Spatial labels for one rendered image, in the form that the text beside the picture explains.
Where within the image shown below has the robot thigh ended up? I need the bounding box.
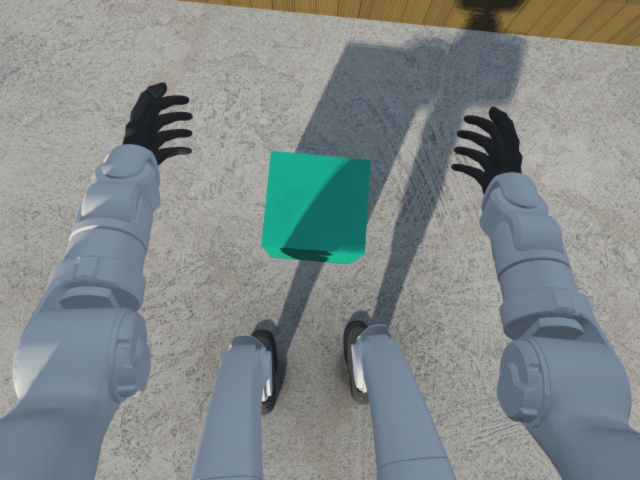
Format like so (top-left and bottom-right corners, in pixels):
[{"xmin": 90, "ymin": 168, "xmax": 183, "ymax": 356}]
[
  {"xmin": 190, "ymin": 345, "xmax": 272, "ymax": 480},
  {"xmin": 351, "ymin": 334, "xmax": 457, "ymax": 480}
]

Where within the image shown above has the left robot upper arm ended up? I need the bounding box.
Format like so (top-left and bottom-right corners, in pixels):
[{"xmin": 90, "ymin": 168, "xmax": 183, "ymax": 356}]
[{"xmin": 0, "ymin": 307, "xmax": 151, "ymax": 480}]

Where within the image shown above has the carton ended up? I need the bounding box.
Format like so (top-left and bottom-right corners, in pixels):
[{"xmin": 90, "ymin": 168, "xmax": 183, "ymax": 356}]
[{"xmin": 261, "ymin": 151, "xmax": 371, "ymax": 264}]

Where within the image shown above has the robot right hand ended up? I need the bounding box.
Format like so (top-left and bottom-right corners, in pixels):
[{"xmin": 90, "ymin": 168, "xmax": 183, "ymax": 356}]
[{"xmin": 451, "ymin": 107, "xmax": 523, "ymax": 194}]

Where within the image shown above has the left robot forearm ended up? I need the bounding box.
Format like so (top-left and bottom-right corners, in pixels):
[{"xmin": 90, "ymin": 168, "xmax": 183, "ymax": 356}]
[{"xmin": 13, "ymin": 144, "xmax": 161, "ymax": 399}]

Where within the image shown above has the robot left hand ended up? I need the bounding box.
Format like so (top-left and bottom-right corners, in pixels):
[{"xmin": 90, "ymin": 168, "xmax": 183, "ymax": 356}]
[{"xmin": 122, "ymin": 82, "xmax": 193, "ymax": 166}]

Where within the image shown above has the right robot forearm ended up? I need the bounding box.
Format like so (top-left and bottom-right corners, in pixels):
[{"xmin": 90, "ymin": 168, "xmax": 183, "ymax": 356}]
[{"xmin": 479, "ymin": 172, "xmax": 632, "ymax": 419}]

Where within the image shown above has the left robot thigh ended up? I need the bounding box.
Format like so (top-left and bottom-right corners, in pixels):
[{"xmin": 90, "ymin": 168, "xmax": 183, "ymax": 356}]
[{"xmin": 190, "ymin": 345, "xmax": 272, "ymax": 480}]

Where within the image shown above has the right robot thigh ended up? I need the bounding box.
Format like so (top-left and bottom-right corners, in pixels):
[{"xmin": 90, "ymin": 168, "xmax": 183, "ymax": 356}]
[{"xmin": 351, "ymin": 334, "xmax": 457, "ymax": 480}]

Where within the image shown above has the right robot upper arm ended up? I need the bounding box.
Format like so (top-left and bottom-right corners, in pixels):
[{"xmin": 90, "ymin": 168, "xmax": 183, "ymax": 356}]
[{"xmin": 496, "ymin": 336, "xmax": 640, "ymax": 480}]

